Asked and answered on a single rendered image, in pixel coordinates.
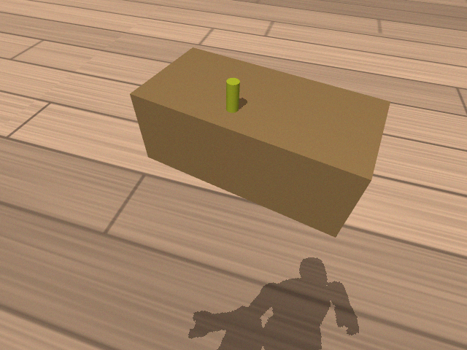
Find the can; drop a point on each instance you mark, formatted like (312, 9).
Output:
(232, 95)

